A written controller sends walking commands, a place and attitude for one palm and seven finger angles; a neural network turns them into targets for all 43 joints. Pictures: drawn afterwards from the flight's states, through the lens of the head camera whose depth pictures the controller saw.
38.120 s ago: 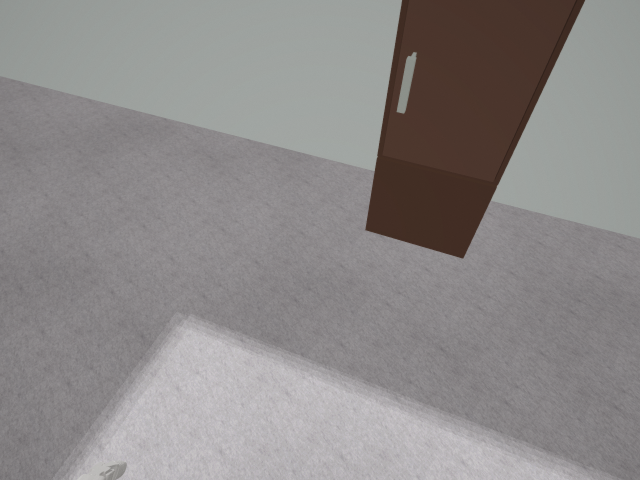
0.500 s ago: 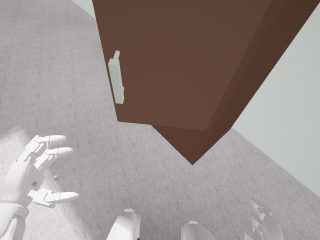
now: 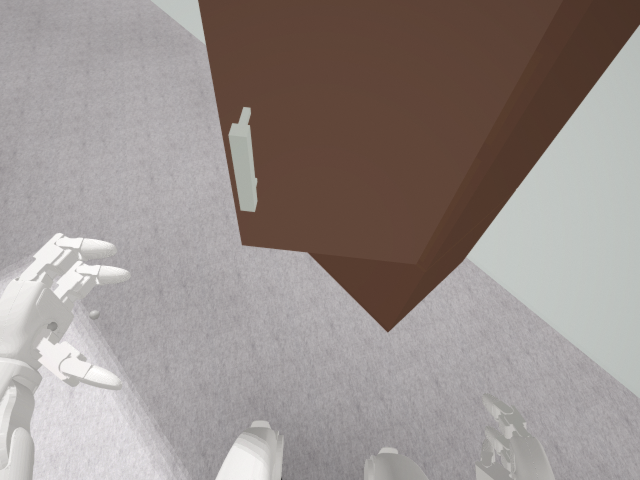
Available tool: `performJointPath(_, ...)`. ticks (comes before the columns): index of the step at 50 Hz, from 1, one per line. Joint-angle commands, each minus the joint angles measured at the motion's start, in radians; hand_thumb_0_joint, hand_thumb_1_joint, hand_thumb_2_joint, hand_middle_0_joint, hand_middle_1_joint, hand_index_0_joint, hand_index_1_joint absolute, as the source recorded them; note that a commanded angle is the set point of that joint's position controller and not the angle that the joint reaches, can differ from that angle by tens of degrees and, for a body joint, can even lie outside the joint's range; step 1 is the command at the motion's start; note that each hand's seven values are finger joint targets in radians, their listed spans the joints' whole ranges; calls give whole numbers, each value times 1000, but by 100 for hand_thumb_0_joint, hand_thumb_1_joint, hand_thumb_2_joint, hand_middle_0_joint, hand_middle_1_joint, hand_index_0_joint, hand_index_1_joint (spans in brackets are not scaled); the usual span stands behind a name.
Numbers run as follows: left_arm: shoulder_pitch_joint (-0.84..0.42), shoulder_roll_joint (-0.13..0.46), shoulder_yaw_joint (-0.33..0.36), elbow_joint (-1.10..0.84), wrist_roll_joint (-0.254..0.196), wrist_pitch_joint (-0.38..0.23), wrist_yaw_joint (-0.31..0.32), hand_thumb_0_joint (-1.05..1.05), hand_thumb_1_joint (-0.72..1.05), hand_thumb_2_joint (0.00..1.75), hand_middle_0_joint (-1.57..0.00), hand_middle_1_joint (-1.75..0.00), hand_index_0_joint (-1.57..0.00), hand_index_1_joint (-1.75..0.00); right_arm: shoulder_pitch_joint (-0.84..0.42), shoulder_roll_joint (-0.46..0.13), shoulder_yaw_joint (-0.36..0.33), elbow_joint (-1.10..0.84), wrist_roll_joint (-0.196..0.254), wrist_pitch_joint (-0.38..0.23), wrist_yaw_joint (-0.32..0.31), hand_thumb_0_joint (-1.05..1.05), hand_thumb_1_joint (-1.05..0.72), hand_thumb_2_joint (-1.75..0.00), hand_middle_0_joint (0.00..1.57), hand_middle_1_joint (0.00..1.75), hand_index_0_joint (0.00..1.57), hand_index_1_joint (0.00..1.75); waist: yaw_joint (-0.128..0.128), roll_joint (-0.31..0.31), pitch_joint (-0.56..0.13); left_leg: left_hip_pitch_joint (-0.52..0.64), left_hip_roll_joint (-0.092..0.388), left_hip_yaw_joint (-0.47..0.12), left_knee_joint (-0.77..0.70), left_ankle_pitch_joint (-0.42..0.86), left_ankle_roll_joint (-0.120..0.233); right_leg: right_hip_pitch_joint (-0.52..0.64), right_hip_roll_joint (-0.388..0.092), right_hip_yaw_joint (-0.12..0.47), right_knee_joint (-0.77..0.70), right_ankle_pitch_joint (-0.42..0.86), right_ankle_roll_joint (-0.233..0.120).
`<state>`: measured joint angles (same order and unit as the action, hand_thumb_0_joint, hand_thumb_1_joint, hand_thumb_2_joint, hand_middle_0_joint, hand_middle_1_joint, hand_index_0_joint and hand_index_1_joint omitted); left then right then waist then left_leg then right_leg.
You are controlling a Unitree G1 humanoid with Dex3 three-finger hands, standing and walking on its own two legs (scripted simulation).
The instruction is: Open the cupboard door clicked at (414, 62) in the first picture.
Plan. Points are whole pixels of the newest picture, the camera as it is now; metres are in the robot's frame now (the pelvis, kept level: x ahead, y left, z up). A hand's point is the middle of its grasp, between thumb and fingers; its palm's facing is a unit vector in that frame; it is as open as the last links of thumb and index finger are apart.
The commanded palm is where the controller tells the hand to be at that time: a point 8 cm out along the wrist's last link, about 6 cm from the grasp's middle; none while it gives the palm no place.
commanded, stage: raise the hand with hooked fingers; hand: left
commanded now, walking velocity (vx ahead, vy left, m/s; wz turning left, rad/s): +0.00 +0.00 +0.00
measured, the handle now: (247, 162) +0.55 +0.15 +0.03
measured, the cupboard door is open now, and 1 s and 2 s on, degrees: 43 43 43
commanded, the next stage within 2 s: move the hooked fingers beside the handle in 0.52 s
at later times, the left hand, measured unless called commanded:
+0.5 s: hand (112, 306) +0.29 +0.26 +0.05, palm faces -0.01 -1.00 -0.04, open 14.0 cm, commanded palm +0.27 +0.30 +0.06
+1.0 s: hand (141, 267) +0.34 +0.24 +0.05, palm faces -0.04 -1.00 -0.02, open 14.0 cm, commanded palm +0.33 +0.29 +0.05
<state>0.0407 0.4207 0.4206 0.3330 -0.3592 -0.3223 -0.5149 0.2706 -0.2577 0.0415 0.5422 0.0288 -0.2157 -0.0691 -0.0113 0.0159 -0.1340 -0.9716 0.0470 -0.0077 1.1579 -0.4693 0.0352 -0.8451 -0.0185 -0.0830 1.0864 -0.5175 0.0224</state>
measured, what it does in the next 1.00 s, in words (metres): stands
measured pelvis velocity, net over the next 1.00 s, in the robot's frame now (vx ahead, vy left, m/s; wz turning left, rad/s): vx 0.00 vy -0.02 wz -0.01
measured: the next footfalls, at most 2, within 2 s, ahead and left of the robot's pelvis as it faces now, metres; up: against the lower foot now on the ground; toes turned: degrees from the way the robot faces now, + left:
none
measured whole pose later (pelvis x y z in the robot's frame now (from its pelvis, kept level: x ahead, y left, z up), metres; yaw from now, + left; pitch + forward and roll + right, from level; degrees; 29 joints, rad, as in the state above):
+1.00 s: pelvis +0.00 -0.02 +0.00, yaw -1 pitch +18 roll -4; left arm -0.20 0.44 0.41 0.54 -0.32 -0.32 -0.50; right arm 0.28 -0.27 0.04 0.57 0.04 -0.17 -0.08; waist -0.04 0.02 -0.14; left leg -1.01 0.06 -0.01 1.17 -0.47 0.01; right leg -0.90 0.00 -0.08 1.12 -0.53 0.00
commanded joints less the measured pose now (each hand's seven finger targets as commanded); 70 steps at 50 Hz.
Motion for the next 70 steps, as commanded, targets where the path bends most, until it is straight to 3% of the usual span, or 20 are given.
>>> performJointPath(1, -177, 252, 110, -160, -29, -62, -20, 0, -50, 30, -30, -120, -30, -120, 13, -183, -87, -126, 11, -44, -11, 0, -90, -90, 20, 30, 20, 30, 3, 130, -280, 378, -20, -75, -219, 238, -30, -13, 54, -2, -128, 154, -55)
performJointPath(3, -155, 227, 94, -135, -36, -54, -30, 0, -50, 30, -30, -120, -30, -120, 11, -181, -87, -132, 14, -41, -10, 0, -90, -90, 20, 30, 20, 30, 5, 112, -260, 350, -25, -67, -223, 202, -24, -2, 52, 2, -140, 142, -53)
performJointPath(9, -141, 251, 118, -142, -43, -63, -27, 0, -50, 30, -30, -120, -30, -120, 19, -181, -94, -139, 12, -39, -4, 0, -90, -90, 20, 30, 20, 30, 11, 79, -278, 317, -28, -48, -194, 247, -15, 34, 56, 12, -135, 182, -55)
performJointPath(11, -153, 247, 112, -162, -38, -73, -21, 0, -50, 30, -30, -120, -30, -120, 19, -179, -93, -138, 12, -35, -1, 0, -90, -90, 20, 30, 20, 30, 7, 125, -281, 340, -26, -49, -200, 248, -20, 15, 52, 11, -132, 179, -52)
performJointPath(14, -154, 260, 130, -167, -45, -87, -11, 0, -50, 30, -30, -120, -30, -120, 22, -178, -93, -136, 9, -37, -2, 0, -90, -90, 20, 30, 20, 30, 5, 91, -285, 314, -28, -45, -187, 242, -14, 31, 54, 17, -133, 181, -52)
performJointPath(22, -155, 251, 113, -174, -42, -87, -23, 0, -50, 30, -30, -120, -30, -120, 14, -174, -92, -132, 14, -32, -4, 0, -90, -90, 20, 30, 20, 30, 3, 129, -297, 321, -28, -34, -178, 250, -12, 42, 50, 29, -136, 202, -48)
performJointPath(31, -163, 243, 109, -132, -49, -75, -34, 0, -50, 30, -30, -120, -30, -120, 9, -172, -88, -135, 17, -27, -9, 0, -90, -90, 20, 30, 20, 30, -2, 70, -276, 267, -31, -27, -163, 208, -6, 54, 49, 40, -144, 178, -45)
performJointPath(37, -356, 237, 68, -76, -26, -81, -27, 0, -50, 30, -30, -120, -30, -120, 15, -176, -82, -106, 16, -26, -23, 0, -90, -90, 20, 30, 20, 30, -36, 81, -245, 250, -25, -33, -150, 138, -6, -15, 48, 44, -139, 109, -44)
performJointPath(42, -414, 252, 57, -56, -3, -70, -21, 0, -50, 30, -30, -120, -30, -120, 20, -177, -83, -100, 16, -19, -26, 0, -90, -90, 20, 30, 20, 30, -20, 127, -308, 309, -24, -40, -164, 178, -9, -6, 43, 40, -132, 142, -51)
performJointPath(45, -416, 293, 93, -20, 12, -58, -3, 0, -50, 30, -30, -120, -30, -120, 29, -178, -80, -99, 13, -3, -21, 0, -90, -90, 20, 30, 20, 30, -9, 110, -333, 300, -22, -37, -163, 217, -9, 19, 45, 38, -124, 175, -51)
performJointPath(46, -432, 263, 71, -15, 10, -55, 3, 0, -50, 30, -30, -120, -30, -120, 26, -173, -80, -100, 14, 1, -18, 0, -90, -90, 20, 30, 20, 30, -15, 112, -324, 300, -23, -34, -164, 211, -9, 13, 43, 39, -129, 174, -48)
performJointPath(49, -487, 282, 86, 44, 18, -55, 25, 0, -50, 30, -30, -120, -30, -120, 38, -178, -80, -90, 13, 15, -18, 0, -90, -90, 20, 30, 20, 30, -22, 83, -293, 271, -21, -35, -166, 187, -8, 6, 47, 36, -130, 154, -50)
performJointPath(51, -511, 262, 61, 56, 35, -60, 32, 0, -50, 30, -30, -120, -30, -120, 45, -177, -82, -89, 12, 25, -13, 0, -90, -90, 20, 30, 20, 30, -25, 112, -319, 303, -20, -37, -173, 203, -12, -8, 45, 33, -125, 165, -50)
performJointPath(56, -566, 241, 33, 65, 51, -83, 46, 0, -50, 30, -30, -120, -30, -120, 67, -180, -89, -76, 9, 43, -4, 0, -90, -90, 20, 30, 20, 30, -35, 110, -365, 352, -14, -47, -171, 260, -15, -19, 46, 27, -116, 201, -49)
performJointPath(57, -565, 252, 44, 65, 54, -88, 52, 0, -50, 30, -30, -120, -30, -120, 70, -180, -93, -71, 9, 48, -4, 0, -90, -90, 20, 30, 20, 30, -32, 123, -367, 365, -13, -46, -170, 277, -17, -19, 44, 29, -118, 213, -50)
performJointPath(60, -559, 275, 72, 102, 60, -92, 67, 0, -50, 30, -30, -120, -30, -120, 84, -182, -92, -64, 7, 64, 1, 0, -90, -90, 20, 30, 20, 30, -29, 84, -377, 353, -12, -42, -166, 315, -16, 2, 48, 28, -111, 249, -48)
performJointPath(63, -615, 280, 71, 150, 75, -97, 80, 0, -50, 30, -30, -120, -30, -120, 86, -181, -91, -55, 6, 82, 1, 0, -90, -90, 20, 30, 20, 30, -38, 91, -332, 319, -14, -39, -169, 269, -15, -15, 47, 30, -117, 219, -48)
performJointPath(66, -675, 297, 78, 165, 83, -117, 79, 0, -50, 30, -30, -120, -30, -120, 98, -183, -93, -45, 4, 92, -1, 0, -90, -90, 20, 30, 20, 30, -44, 100, -381, 342, -13, -36, -152, 305, -15, -11, 47, 36, -107, 250, -48)
performJointPath(68, -713, 270, 49, 170, 84, -125, 75, 0, -50, 30, -30, -120, -30, -120, 98, -179, -93, -39, 3, 96, 1, 0, -90, -90, 20, 30, 20, 30, -51, 113, -388, 360, -12, -39, -149, 316, -15, -19, 47, 35, -107, 257, -48)
performJointPath(70, -717, 296, 67, 212, 90, -127, 69, 0, -50, 30, -30, -120, -30, -120, 110, -183, -92, -32, 3, 105, 2, 0, -90, -90, 20, 30, 20, 30, -52, 96, -396, 356, -10, -38, -142, 330, -15, -20, 51, 36, -104, 270, -48)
